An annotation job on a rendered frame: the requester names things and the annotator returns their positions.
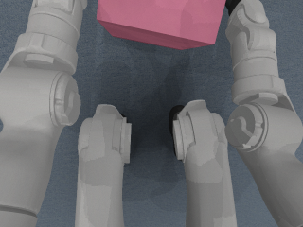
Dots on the right robot foot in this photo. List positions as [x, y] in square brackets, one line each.
[173, 117]

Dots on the robot right forearm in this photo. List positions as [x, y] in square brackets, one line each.
[254, 59]

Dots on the left robot upper arm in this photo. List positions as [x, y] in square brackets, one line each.
[35, 105]

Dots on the robot left forearm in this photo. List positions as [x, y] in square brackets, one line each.
[51, 37]

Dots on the carton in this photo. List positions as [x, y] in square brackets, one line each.
[176, 24]

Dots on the right robot upper arm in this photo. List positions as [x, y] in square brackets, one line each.
[266, 138]

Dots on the right robot thigh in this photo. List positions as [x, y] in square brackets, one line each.
[210, 198]

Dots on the robot right hand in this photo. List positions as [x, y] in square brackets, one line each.
[231, 4]

